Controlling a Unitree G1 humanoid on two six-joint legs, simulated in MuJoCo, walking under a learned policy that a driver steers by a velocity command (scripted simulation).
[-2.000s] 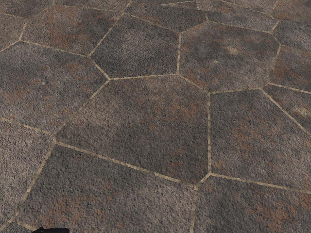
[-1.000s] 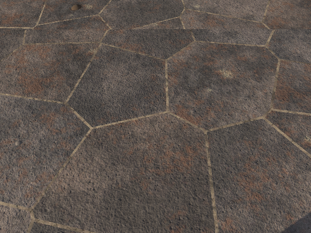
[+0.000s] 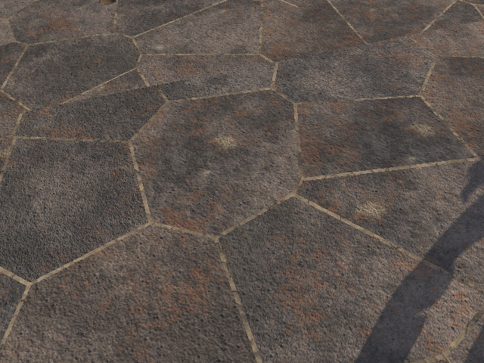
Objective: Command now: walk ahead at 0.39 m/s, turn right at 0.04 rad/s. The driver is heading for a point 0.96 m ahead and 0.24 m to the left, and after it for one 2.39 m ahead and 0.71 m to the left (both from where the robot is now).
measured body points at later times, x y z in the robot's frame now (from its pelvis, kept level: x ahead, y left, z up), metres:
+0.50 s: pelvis +0.25 +0.07 +0.00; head +0.28 +0.07 +0.44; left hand +0.34 +0.34 -0.12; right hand +0.35 -0.21 -0.12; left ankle +0.29 +0.15 -0.74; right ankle +0.22 -0.09 -0.66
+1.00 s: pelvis +0.54 +0.01 -0.01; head +0.57 +0.00 +0.44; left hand +0.65 +0.29 -0.10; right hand +0.62 -0.27 -0.14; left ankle +0.44 +0.15 -0.65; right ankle +0.60 -0.09 -0.74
